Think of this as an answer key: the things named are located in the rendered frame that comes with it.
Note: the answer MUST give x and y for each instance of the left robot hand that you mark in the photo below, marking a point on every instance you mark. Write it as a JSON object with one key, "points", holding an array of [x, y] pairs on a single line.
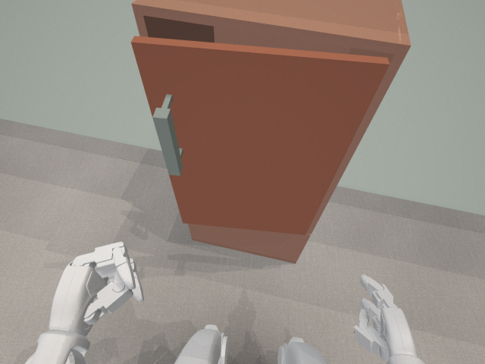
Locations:
{"points": [[73, 308]]}

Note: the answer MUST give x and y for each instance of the right robot hand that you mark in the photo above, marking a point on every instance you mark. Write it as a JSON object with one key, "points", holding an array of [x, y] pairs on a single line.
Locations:
{"points": [[391, 334]]}

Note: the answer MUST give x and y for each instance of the right robot thigh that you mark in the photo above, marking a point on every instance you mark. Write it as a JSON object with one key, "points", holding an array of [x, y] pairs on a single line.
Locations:
{"points": [[299, 353]]}

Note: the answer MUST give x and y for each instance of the handle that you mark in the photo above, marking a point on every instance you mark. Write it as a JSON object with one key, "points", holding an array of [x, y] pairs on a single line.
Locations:
{"points": [[164, 126]]}

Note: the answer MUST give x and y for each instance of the robot thigh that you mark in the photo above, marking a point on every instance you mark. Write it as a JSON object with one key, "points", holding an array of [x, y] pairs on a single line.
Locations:
{"points": [[206, 346], [299, 353]]}

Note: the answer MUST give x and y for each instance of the cupboard door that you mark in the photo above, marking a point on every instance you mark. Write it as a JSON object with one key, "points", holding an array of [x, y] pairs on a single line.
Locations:
{"points": [[263, 130]]}

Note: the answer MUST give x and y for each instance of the left robot forearm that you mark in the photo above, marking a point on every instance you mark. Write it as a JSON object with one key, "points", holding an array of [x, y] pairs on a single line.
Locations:
{"points": [[60, 347]]}

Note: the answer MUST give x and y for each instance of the left robot thigh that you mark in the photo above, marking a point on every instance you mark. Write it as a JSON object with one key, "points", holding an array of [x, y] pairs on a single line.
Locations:
{"points": [[206, 346]]}

